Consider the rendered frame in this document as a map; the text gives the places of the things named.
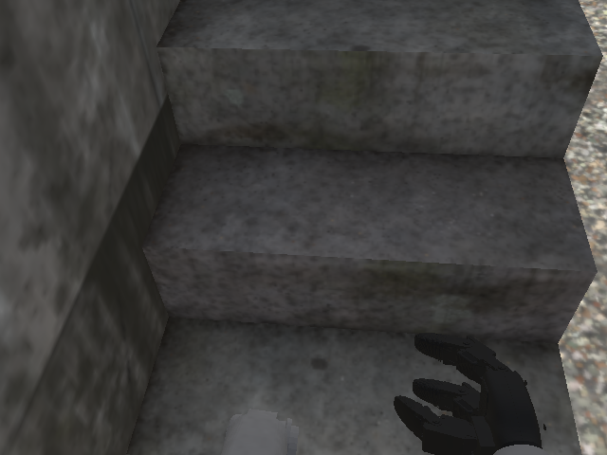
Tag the right robot hand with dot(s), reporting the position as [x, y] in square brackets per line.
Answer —
[501, 415]

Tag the left robot shin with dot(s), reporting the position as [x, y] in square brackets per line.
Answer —
[232, 419]

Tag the robot left thigh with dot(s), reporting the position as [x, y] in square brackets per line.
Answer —
[259, 432]

